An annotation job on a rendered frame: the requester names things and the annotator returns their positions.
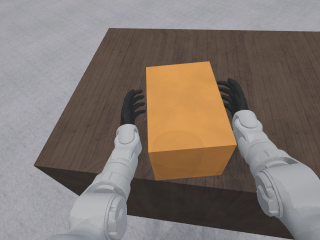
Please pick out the left robot forearm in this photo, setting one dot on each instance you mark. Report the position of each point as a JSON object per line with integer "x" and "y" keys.
{"x": 120, "y": 168}

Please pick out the right robot forearm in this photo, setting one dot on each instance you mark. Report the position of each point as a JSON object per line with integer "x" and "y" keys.
{"x": 255, "y": 147}

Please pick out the carton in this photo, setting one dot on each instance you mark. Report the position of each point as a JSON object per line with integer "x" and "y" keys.
{"x": 189, "y": 133}

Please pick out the right robot hand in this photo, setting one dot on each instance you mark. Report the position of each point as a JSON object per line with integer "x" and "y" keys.
{"x": 236, "y": 98}

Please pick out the pedestal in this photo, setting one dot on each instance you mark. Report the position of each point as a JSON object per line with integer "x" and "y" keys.
{"x": 279, "y": 74}

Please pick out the left robot upper arm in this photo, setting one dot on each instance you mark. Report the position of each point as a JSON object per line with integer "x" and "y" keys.
{"x": 96, "y": 216}

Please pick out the right robot upper arm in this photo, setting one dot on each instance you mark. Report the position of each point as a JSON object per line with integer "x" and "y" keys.
{"x": 292, "y": 194}

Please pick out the left robot hand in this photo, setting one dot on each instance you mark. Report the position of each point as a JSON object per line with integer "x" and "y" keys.
{"x": 128, "y": 114}

